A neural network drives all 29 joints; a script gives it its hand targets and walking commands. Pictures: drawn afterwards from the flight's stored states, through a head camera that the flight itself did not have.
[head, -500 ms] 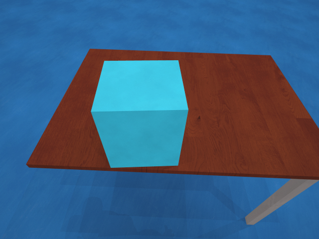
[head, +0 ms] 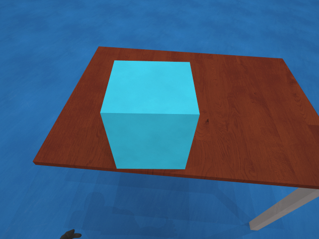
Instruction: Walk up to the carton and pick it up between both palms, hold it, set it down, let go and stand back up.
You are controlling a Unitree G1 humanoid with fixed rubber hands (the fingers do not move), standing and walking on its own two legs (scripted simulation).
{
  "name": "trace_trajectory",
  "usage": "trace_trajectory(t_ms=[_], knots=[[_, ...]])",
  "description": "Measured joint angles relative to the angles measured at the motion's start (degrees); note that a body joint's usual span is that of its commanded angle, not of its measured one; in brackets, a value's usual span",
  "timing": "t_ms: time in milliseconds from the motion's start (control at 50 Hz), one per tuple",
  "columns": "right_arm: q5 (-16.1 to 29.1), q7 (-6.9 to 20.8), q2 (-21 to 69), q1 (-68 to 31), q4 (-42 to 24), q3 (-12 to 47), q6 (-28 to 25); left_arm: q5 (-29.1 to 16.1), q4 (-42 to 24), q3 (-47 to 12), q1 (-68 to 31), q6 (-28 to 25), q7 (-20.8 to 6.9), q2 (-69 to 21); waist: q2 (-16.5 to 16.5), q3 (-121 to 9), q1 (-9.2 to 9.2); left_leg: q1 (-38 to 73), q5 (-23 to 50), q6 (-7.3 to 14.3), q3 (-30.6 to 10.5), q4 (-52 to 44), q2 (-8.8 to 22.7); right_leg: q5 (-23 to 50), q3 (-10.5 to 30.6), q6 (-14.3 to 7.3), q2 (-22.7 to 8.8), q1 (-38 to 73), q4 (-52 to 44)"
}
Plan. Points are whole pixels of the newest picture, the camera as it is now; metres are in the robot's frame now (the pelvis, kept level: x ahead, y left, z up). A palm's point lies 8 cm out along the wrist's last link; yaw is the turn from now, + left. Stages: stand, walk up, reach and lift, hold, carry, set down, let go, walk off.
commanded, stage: walk up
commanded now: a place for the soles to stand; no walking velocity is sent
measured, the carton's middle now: (151, 117) +0.45 +0.03 +0.05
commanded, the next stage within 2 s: stand in 0.10 s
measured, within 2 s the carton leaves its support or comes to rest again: neither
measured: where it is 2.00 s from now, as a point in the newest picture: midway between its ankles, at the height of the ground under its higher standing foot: outside the picture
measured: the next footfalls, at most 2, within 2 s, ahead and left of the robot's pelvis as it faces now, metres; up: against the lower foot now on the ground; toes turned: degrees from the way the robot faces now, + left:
left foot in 0.10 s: +0.08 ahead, +0.13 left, +0.00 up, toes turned +1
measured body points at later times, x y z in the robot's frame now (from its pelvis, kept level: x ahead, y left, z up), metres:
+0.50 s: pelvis -0.01 +0.01 +0.01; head -0.01 +0.01 +0.46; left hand +0.07 +0.27 -0.11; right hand +0.09 -0.26 -0.10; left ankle +0.04 +0.13 -0.73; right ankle +0.01 -0.12 -0.73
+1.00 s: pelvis +0.01 +0.00 +0.01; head +0.02 +0.00 +0.46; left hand +0.12 +0.25 -0.11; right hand +0.07 -0.27 -0.10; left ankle +0.04 +0.13 -0.73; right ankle +0.01 -0.12 -0.73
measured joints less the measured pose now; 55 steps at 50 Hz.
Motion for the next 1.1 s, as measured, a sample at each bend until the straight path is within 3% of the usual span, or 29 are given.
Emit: trace_trajectory(t_ms=[40, 100, 120, 160, 200, 320, 820, 1100], knots=[[0.2, 0.1, 0.4, -0.8, -0.7, -0.3, -0.1, 0.1, 1.0, -0.1, 0.7, 0.6, 0.5, 0.1, -0.2, 0.4, 0.50, -1.8, 0.5, -0.1, 0.9, -2.3, 0.1, 0.9, 0.2, 0.0, -0.6, 0.8, -1.3], [0.1, 0.5, 0.5, -1.4, -2.0, -0.4, -1.4, -0.8, 1.9, -0.3, 1.5, 1.8, 0.4, 0.9, -0.1, 0.7, 0.77, -0.4, 15.4, 0.2, 1.6, -14.9, 0.5, 0.2, 0.5, 1.5, -1.1, -0.1, 1.0], [-0.1, 0.6, 0.7, -1.6, -1.8, -0.3, -1.6, -1.3, 2.3, -0.2, 1.7, 2.1, 0.3, 1.2, -0.4, 0.6, 0.79, -0.6, 18.5, 0.7, 1.8, -14.8, 0.3, -0.9, 0.8, 1.7, -1.4, -0.6, 2.8], [0.1, 0.5, 1.4, -2.2, -0.8, 0.3, -1.1, -1.8, 3.1, 0.2, 2.3, 3.2, 0.2, 1.4, -1.4, 0.0, 0.68, -0.4, 17.2, 1.7, 2.6, -13.9, -0.1, -8.0, 2.8, 1.8, -0.8, -1.6, 6.6], [0.2, 0.2, 1.9, -2.6, -0.2, 0.9, -0.7, -1.8, 3.6, 0.6, 2.8, 3.7, 0.2, 1.3, -1.8, -0.6, 0.36, 0.2, 16.6, 2.2, 2.8, -15.4, -0.1, -10.4, 3.4, 1.8, 0.0, -2.1, 7.6], [1.0, 0.8, 0.8, -3.9, 0.8, 1.4, -0.4, -1.0, 4.0, 0.3, 4.2, 1.2, -0.5, 0.6, -0.6, -1.0, -0.11, 0.4, 18.4, 1.2, 2.7, -18.0, 0.7, 4.0, 3.1, 2.1, 0.9, 0.4, -3.1], [0.7, 0.6, 0.1, -0.6, 5.5, 1.5, -1.0, -1.9, 3.5, -0.2, 2.5, 0.8, -0.5, -0.4, 0.4, -2.6, -1.36, 1.8, 19.2, -0.3, 3.0, -21.5, 2.0, 3.4, 3.4, 1.0, 2.1, 0.9, -5.2], [0.8, 0.6, 0.3, -1.9, 5.3, 1.6, -1.0, -2.0, 4.1, -0.4, 1.8, 0.9, -0.2, -0.2, 0.0, -2.5, -0.85, 2.7, 18.5, -0.1, 3.5, -21.7, 1.8, 2.8, 3.8, 1.3, 1.9, 1.5, -5.3]])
